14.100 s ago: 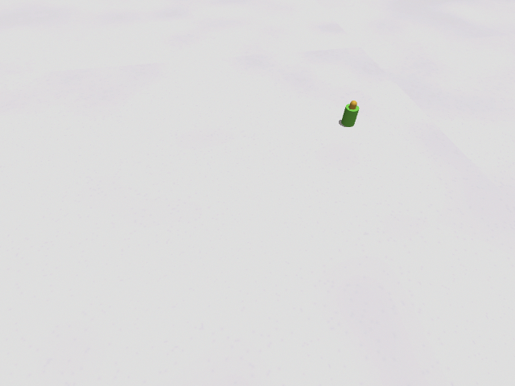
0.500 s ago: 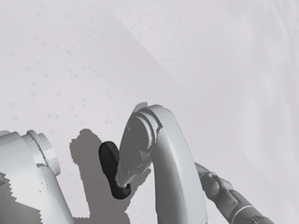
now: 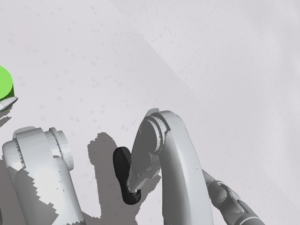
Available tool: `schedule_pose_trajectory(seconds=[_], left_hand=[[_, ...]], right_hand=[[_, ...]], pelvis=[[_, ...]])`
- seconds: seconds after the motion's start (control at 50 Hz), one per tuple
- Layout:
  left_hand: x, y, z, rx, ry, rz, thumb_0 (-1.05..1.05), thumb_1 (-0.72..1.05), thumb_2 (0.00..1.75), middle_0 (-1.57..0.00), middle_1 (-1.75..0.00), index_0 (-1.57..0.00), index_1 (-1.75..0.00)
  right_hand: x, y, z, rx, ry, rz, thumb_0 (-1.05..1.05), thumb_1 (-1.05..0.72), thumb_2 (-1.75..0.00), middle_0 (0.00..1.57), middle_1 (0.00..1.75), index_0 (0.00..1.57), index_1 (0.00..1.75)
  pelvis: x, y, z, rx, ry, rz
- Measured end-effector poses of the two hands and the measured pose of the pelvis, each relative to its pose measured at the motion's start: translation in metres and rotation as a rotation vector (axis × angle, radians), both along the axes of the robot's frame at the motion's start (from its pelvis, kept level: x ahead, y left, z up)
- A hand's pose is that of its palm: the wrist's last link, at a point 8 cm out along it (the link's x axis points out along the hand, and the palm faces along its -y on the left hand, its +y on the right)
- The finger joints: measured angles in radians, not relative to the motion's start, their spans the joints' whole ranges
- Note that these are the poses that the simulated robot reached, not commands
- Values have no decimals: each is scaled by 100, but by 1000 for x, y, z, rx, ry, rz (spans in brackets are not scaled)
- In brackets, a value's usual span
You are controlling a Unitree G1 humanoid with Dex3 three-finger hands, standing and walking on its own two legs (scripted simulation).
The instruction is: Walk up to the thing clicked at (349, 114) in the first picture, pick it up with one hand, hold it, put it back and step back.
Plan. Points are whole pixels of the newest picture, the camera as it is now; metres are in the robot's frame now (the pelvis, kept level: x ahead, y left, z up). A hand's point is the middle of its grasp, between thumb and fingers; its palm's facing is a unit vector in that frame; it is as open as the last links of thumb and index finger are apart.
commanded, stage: settle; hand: left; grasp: from the side
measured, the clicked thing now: out of the picture +0.43 +0.26 -0.16
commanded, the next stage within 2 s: lift in 1.36 s
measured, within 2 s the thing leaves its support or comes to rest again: neither
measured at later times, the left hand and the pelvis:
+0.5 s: hand out of the picture +0.42 +0.28 -0.04, palm faces +0.22 -0.97 -0.08, open 9.7 cm; pelvis +0.02 -0.01 +0.03, yaw +6 degrees
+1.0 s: hand out of the picture +0.42 +0.27 +0.02, palm faces +0.21 -0.97 -0.06, open 9.8 cm; pelvis +0.03 -0.02 +0.06, yaw +9 degrees
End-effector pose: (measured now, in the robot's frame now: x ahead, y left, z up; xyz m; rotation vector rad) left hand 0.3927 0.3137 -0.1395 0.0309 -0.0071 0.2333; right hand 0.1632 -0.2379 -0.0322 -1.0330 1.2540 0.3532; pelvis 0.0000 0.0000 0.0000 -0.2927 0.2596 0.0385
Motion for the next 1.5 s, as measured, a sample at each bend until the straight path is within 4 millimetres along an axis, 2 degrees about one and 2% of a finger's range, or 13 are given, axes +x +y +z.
schedule_pose_trajectory(seconds=[0.22, 0.4, 0.66, 0.98, 1.2, 1.5], left_hand=[[-11, 13, 62, 27, 2, -11, -1, -44, 96, -60, -92, -87, -104], [-14, 13, 92, 30, 49, -16, -1, -45, 97, -61, -91, -87, -104], [3, 12, 132, 36, 75, -19, -1, -45, 98, -62, -90, -87, -105], [-1, 3, 160, 14, 91, -16, -1, -48, 101, -61, -93, -87, -108], [0, 2, 175, 15, 92, -7, -1, -51, 104, -61, -95, -87, -109], [3, 1, 184, 10, 93, 0, -1, -52, 105, -61, -96, -86, -110]], right_hand=[[11, -4, -7, 116, -83, -130, 0, -92, -90, 21, 30, 21, 30], [12, -7, -21, 185, -74, -258, 0, -91, -90, 21, 30, 20, 30], [23, -14, -29, 240, -88, -380, 1, -92, -90, 21, 30, 20, 30], [40, -20, -9, 261, -157, -397, 1, -92, -91, 20, 30, 20, 30], [33, -19, -5, 278, -154, -414, 1, -93, -91, 20, 30, 20, 30], [22, -20, 0, 278, -140, -441, 1, -92, -91, 20, 30, 20, 30]], pelvis=[[2, -3, 12, 42, 84, 28], [11, -8, 23, 83, 173, 50], [25, -13, 41, 127, 273, 69], [27, -17, 64, 154, 310, 83], [26, -18, 72, 165, 318, 91], [25, -18, 80, 173, 326, 96]])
